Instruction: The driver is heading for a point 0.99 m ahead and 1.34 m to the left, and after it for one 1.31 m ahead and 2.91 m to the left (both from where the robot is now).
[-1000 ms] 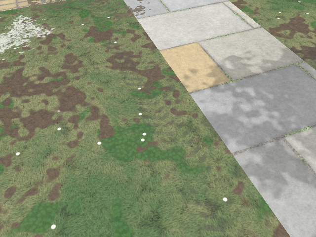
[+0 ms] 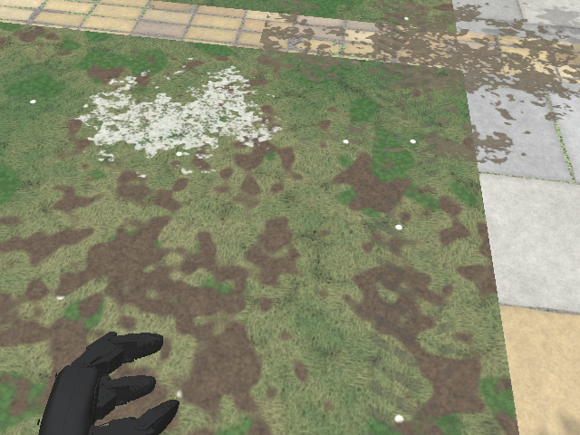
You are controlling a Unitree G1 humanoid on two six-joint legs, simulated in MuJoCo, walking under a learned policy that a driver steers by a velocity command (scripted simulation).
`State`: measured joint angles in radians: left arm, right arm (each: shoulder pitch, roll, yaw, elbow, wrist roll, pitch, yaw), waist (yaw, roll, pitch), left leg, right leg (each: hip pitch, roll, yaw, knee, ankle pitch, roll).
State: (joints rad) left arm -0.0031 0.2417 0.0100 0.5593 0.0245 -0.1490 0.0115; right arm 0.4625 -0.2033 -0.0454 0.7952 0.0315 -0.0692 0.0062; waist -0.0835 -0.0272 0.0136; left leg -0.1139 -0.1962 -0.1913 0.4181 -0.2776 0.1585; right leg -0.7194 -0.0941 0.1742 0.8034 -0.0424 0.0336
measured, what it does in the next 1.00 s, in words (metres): walks ahead, turning left: right foot, then left foot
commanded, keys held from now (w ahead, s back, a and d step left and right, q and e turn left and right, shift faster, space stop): w+q+shift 0.08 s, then q+shift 0.52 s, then shift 0.20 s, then w+shift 0.20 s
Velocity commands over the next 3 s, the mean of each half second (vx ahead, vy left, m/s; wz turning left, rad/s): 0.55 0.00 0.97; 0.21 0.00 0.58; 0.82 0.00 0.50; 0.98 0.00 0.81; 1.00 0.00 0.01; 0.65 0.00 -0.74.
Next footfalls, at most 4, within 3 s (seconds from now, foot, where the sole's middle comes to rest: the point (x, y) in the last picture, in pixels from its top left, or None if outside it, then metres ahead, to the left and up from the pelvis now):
0.14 right None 0.37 -0.17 -0.78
0.56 left None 0.44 0.14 -0.78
1.00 right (297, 413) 0.55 -0.06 -0.78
1.50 left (82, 391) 0.63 0.43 -0.77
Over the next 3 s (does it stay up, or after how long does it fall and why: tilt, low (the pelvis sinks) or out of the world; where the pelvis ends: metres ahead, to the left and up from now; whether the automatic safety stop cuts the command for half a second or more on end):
stays up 0.85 1.44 -0.02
